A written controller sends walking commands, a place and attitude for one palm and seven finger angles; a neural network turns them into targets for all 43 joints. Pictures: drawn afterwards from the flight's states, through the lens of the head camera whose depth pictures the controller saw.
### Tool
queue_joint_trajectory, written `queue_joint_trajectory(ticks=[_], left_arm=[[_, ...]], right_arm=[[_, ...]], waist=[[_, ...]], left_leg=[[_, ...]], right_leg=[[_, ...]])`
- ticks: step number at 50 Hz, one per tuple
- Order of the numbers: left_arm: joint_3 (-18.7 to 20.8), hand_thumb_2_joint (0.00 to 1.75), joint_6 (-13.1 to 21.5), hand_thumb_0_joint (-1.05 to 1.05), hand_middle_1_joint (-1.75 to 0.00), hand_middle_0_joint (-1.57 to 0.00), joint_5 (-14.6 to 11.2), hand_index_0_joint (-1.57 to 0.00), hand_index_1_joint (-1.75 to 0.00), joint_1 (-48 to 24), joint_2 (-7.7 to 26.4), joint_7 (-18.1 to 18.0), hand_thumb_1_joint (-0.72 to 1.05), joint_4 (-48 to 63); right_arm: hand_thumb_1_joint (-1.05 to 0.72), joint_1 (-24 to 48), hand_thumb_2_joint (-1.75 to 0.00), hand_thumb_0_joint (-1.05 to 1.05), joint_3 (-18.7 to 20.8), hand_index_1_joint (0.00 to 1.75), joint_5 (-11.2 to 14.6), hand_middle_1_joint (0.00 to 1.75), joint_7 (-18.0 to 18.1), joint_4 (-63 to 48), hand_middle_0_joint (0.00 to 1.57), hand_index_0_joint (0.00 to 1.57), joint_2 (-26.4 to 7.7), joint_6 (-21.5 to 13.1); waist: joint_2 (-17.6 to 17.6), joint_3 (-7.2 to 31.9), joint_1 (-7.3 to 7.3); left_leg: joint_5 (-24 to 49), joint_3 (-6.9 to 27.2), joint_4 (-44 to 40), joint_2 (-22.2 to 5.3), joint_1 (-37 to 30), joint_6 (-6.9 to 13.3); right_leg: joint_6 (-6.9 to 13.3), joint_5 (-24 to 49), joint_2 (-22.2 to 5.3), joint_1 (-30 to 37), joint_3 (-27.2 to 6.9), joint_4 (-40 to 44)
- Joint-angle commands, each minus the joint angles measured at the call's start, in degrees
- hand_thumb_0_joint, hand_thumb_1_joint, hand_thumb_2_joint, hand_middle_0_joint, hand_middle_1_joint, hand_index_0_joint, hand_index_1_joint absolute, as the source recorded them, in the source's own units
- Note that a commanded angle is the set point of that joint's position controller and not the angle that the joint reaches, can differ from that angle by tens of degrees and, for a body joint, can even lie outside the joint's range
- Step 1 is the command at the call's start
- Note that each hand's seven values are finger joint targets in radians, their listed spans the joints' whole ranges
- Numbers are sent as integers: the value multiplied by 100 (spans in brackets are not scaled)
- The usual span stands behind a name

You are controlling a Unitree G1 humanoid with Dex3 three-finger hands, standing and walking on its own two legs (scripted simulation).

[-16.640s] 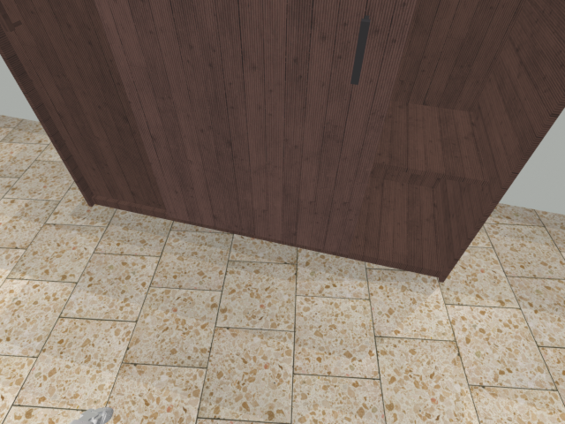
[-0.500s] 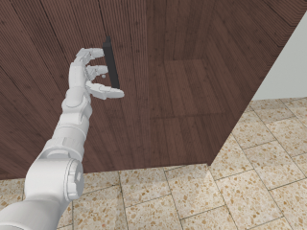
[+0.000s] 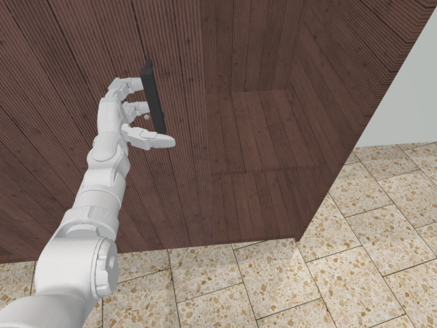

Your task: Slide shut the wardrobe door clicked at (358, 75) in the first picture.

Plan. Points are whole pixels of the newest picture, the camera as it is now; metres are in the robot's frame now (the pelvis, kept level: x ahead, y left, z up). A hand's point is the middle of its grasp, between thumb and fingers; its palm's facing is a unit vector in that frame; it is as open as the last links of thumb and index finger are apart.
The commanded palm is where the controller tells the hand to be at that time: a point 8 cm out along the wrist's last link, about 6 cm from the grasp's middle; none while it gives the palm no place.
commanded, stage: move the hooked fingers beside the handle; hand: left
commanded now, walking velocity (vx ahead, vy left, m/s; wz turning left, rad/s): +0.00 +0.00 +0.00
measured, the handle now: (155, 98) +0.52 +0.12 +0.14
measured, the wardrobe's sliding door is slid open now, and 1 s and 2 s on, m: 0.39 0.39 0.39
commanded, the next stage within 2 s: none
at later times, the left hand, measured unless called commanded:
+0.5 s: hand (129, 123) +0.44 +0.15 +0.15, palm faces +0.10 -1.00 +0.00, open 14.0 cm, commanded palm +0.41 +0.20 +0.15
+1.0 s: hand (117, 123) +0.45 +0.18 +0.15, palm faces +0.08 -1.00 +0.02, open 14.0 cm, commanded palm +0.41 +0.22 +0.15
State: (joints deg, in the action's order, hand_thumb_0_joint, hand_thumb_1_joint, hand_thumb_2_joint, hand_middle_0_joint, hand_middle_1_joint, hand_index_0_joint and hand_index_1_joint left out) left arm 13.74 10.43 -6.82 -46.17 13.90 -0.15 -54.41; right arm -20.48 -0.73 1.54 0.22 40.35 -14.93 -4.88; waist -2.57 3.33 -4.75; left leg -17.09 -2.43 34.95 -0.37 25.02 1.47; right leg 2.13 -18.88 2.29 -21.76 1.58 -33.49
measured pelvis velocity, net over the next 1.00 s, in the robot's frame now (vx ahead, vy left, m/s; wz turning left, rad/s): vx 0.00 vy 0.01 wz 0.00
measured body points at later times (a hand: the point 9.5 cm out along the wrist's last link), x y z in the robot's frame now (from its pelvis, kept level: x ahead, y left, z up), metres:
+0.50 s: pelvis +0.00 -0.01 +0.00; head +0.03 -0.03 +0.45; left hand +0.43 +0.21 +0.15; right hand +0.10 -0.27 -0.11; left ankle +0.00 +0.10 -0.73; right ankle -0.02 -0.10 -0.73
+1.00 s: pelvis +0.00 +0.01 +0.00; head +0.03 +0.00 +0.45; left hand +0.44 +0.23 +0.15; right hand +0.07 -0.25 -0.12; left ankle +0.00 +0.10 -0.73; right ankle -0.02 -0.10 -0.73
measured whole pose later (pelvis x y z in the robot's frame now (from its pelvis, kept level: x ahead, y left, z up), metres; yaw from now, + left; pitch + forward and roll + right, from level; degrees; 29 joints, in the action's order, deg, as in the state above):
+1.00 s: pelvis +0.00 +0.01 +0.00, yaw +0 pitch +6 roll -1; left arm 16.5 7.7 -9.2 -40.6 18.2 5.9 -49.0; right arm -19.6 -1.5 2.4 1.8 39.6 -15.2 -4.0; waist -2.3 2.9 -4.2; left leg -16.4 -2.6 33.3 -0.2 22.6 1.9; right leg 1.7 -17.7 2.2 -19.1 1.3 -31.1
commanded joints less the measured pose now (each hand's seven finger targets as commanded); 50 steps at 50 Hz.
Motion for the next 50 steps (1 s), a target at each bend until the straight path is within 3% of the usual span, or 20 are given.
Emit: queue_joint_trajectory(ticks=[1,3,4,7,12,14,15,18,20,24,25,30,36,37,41,43,47,48,49,50], left_arm=[[464,30,410,0,-120,-30,-54,-30,-120,-2541,1457,-2,-50,1556],[545,30,385,0,-120,-30,-19,-30,-120,-2304,1592,31,-50,1627],[368,30,364,0,-120,-30,-13,-30,-120,-2332,1430,73,-50,1765],[172,30,256,0,-120,-30,-27,-30,-120,-2167,1219,175,-50,1884],[375,30,97,0,-120,-30,-238,-30,-120,-1978,1374,311,-50,2135],[218,30,86,0,-120,-30,-233,-30,-120,-1968,1235,334,-50,2219],[203,30,75,0,-120,-30,-236,-30,-120,-1971,1214,340,-50,2210],[377,30,79,0,-120,-30,-214,-30,-120,-2023,1531,340,-50,2180],[236,30,83,0,-120,-30,-211,-30,-120,-2127,1422,375,-50,2203],[416,30,148,0,-120,-30,-272,-30,-120,-1987,1601,433,-50,2283],[287,30,146,0,-120,-30,-294,-30,-120,-1956,1435,463,-50,2319],[435,30,-27,0,-120,-30,-309,-30,-120,-1832,1644,545,-50,1754],[431,30,119,0,-120,-30,-316,-30,-120,-2033,1685,603,-50,2117],[265,30,157,0,-120,-30,-333,-30,-120,-2178,1515,625,-50,2233],[277,30,193,0,-120,-30,-349,-30,-120,-2295,1540,614,-50,1957],[458,30,160,0,-120,-30,-327,-30,-120,-2238,1722,599,-50,1779],[420,30,127,0,-120,-30,-272,-30,-120,-2060,1680,607,-50,1833],[585,30,140,0,-120,-30,-247,-30,-120,-1890,1855,572,-50,1801],[470,30,164,0,-120,-30,-244,-30,-120,-1983,1760,575,-50,1983],[443,30,148,0,-120,-30,-264,-30,-120,-1843,1646,567,-50,1988]], right_arm=[[-90,-158,-90,0,255,30,27,30,74,-649,20,20,-750,-144],[-90,-140,-90,0,265,30,30,30,90,-687,20,20,-746,-106],[-90,-91,-90,0,236,30,42,30,80,-732,20,20,-709,-100],[-90,-49,-90,0,245,30,77,30,82,-782,20,20,-685,-71],[-90,27,-90,0,270,30,108,30,129,-820,20,20,-726,-58],[-90,71,-90,0,251,30,114,30,133,-801,20,20,-706,-41],[-90,59,-90,0,248,30,108,30,134,-786,20,20,-704,-51],[-90,83,-90,0,241,30,102,30,167,-747,20,20,-743,-18],[-90,147,-90,0,210,30,128,30,176,-760,20,20,-710,-25],[-90,181,-90,0,228,30,114,30,191,-772,20,20,-730,-48],[-90,206,-90,0,217,30,118,30,190,-802,20,20,-712,-52],[-90,199,-90,0,188,30,149,30,210,-786,20,20,-774,-29],[-90,192,-90,0,199,30,135,30,217,-841,20,20,-758,-67],[-90,215,-90,0,195,30,139,30,219,-849,20,20,-742,-82],[-90,131,-90,0,207,30,137,30,224,-718,20,20,-789,-122],[-90,55,-90,0,217,30,113,30,229,-672,20,20,-830,-122],[-90,61,-90,0,207,30,104,30,209,-726,20,20,-797,-138],[-90,8,-90,0,222,30,92,30,204,-704,20,20,-831,-114],[-90,47,-90,0,207,30,93,30,192,-741,20,20,-806,-122],[-90,36,-90,0,219,30,89,30,183,-768,20,20,-793,-127]], waist=[[315,2036,76],[416,2036,128],[178,1971,85],[200,1858,49],[390,1920,84],[155,1802,53],[322,1761,23],[390,1693,40],[128,1657,3],[136,1926,92],[200,1909,65],[479,1427,59],[76,1795,92],[10,1822,16],[141,1639,-44],[292,1667,-3],[-37,1801,59],[41,1861,109],[-119,1851,89],[8,1905,116]], left_leg=[[1784,211,-263,49,-1363,121],[1864,163,-265,55,-1271,137],[1854,127,-275,78,-1289,141],[1932,99,-282,68,-1364,147],[1872,73,-324,96,-1383,164],[1920,77,-329,91,-1457,158],[1889,94,-322,93,-1452,170],[1653,89,-361,102,-1321,176],[1630,110,-353,117,-1389,171],[1802,138,-342,109,-1518,162],[1832,130,-360,116,-1534,162],[1392,133,-424,116,-1157,166],[1651,200,-381,82,-1500,145],[1661,190,-367,83,-1588,147],[1533,294,-398,32,-1589,130],[1534,298,-389,27,-1533,132],[1749,302,-392,26,-1620,105],[1825,329,-377,10,-1621,99],[1884,324,-386,4,-1678,88],[1986,344,-387,-6,-1702,81]], right_leg=[[-106,2384,-4,643,-137,421],[-121,2592,-22,821,-166,426],[-130,2656,-33,786,-185,434],[-138,2779,-32,754,-162,483],[-181,2990,-58,987,-220,578],[-164,2954,-63,874,-198,591],[-179,2923,-58,837,-181,600],[-201,2763,-98,903,-246,643],[-175,2677,-106,812,-244,643],[-161,2820,-102,964,-249,597],[-164,2868,-98,980,-225,602],[-194,2459,-122,810,-236,693],[-113,2365,-78,761,-193,622],[-125,2355,-72,697,-203,634],[-113,1989,-33,429,-143,653],[-113,1954,-31,444,-131,644],[-88,2081,-41,479,-107,582],[-77,2080,-33,512,-88,562],[-75,2119,-30,479,-89,549],[-71,2174,-16,516,-63,531]])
